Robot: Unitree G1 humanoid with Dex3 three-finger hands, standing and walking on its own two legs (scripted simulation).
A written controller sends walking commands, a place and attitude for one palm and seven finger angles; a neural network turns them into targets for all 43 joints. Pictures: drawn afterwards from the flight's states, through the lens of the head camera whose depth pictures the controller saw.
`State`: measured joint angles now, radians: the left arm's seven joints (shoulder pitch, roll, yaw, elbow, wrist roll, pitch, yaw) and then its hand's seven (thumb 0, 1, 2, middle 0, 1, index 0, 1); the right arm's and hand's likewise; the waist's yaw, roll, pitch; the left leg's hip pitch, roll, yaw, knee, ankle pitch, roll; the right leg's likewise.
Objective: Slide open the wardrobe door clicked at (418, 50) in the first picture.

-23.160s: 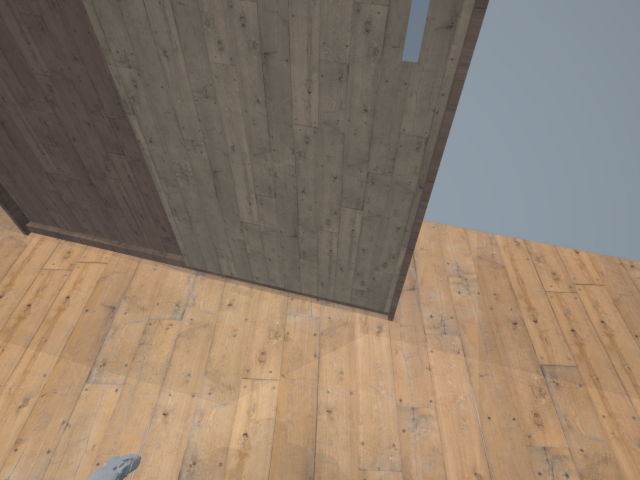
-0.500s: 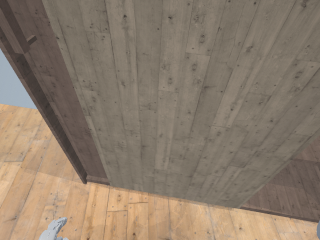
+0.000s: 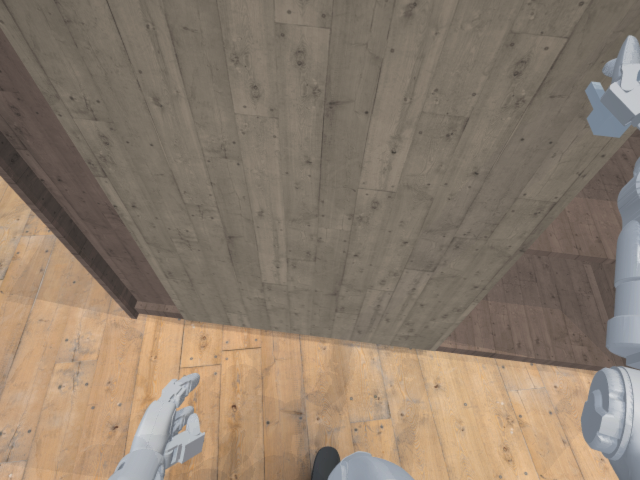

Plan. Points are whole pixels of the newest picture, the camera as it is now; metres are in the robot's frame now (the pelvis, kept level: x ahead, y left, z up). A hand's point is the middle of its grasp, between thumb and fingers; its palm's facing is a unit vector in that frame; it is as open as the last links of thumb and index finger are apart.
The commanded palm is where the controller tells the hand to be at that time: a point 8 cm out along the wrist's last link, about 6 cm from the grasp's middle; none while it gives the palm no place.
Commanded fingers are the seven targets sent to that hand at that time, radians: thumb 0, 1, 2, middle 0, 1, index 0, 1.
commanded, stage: stop walking and hold the door there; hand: right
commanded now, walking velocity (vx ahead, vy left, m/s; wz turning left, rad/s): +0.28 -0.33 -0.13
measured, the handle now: out of the picture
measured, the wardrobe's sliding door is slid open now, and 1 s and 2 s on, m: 0.59 0.59 0.59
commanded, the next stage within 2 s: loosen the grip on the handle in 1.20 s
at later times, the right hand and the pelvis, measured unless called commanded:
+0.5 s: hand (620, 90) +0.45 -0.25 +0.25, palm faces +0.19 +0.98 -0.11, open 6.6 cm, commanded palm +0.42 -0.30 +0.23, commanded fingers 0.00 -0.90 -0.90 0.45 1.40 0.45 1.40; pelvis +0.02 -0.10 -0.01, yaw -4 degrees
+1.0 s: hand (623, 89) +0.44 -0.25 +0.26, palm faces +0.14 +0.99 -0.08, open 6.6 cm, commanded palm +0.42 -0.28 +0.23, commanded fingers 0.00 -0.90 -0.90 0.45 1.40 0.45 1.40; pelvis +0.02 -0.10 +0.01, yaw -2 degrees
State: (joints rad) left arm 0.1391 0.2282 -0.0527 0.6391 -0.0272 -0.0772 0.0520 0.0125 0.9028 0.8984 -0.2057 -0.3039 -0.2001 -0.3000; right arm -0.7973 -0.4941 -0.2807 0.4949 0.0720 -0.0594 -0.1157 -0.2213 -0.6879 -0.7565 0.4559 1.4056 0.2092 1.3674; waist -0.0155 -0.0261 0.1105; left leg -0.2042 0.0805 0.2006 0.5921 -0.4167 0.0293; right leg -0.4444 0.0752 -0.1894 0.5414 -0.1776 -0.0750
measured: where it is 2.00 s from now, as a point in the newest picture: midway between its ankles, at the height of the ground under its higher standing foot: outside the picture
